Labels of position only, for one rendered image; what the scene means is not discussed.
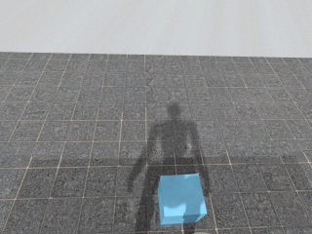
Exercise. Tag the carton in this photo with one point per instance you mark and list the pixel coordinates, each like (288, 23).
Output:
(181, 199)

